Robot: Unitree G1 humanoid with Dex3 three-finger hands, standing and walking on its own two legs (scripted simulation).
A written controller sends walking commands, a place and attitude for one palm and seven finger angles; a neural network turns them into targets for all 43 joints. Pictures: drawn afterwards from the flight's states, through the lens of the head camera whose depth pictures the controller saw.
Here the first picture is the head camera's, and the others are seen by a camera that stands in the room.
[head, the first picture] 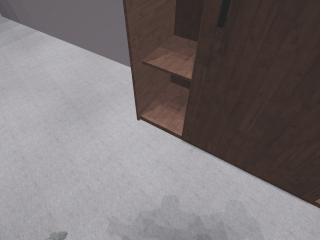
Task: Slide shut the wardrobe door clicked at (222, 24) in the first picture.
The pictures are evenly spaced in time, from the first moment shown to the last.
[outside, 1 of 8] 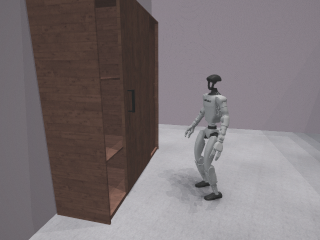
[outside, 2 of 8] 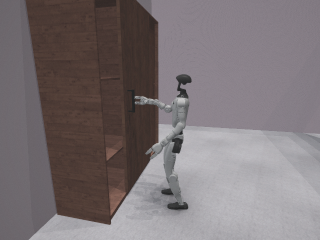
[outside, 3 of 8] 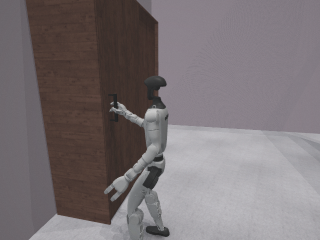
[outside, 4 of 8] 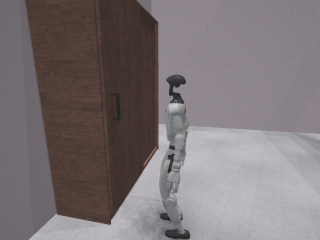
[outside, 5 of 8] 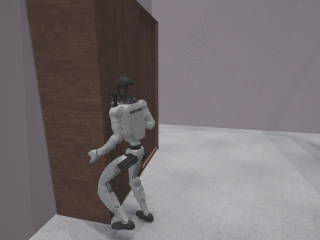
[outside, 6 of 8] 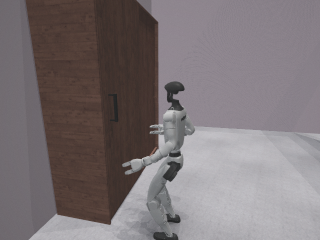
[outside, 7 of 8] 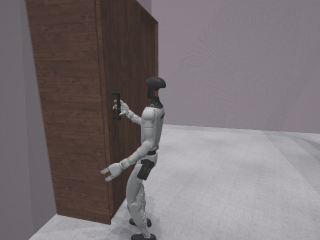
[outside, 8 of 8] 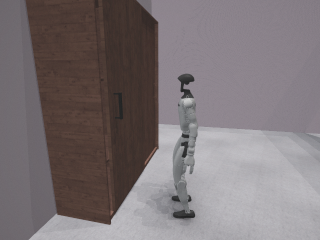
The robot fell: no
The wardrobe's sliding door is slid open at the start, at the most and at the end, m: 0.39 0.39 0.09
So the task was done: no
